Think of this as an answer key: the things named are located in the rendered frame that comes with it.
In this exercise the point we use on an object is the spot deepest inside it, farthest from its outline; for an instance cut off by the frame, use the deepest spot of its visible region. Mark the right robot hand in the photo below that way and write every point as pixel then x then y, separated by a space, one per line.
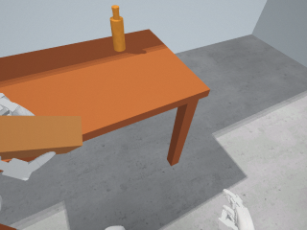
pixel 239 219

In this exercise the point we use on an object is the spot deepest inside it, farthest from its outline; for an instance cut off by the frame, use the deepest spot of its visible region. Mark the table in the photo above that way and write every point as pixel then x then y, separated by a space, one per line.
pixel 107 88

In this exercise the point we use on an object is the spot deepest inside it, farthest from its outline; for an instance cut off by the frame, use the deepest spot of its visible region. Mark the left robot hand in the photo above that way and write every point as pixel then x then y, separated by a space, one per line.
pixel 17 168

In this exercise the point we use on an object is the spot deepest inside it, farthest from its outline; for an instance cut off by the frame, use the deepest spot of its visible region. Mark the sponge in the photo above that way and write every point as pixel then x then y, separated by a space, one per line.
pixel 23 136

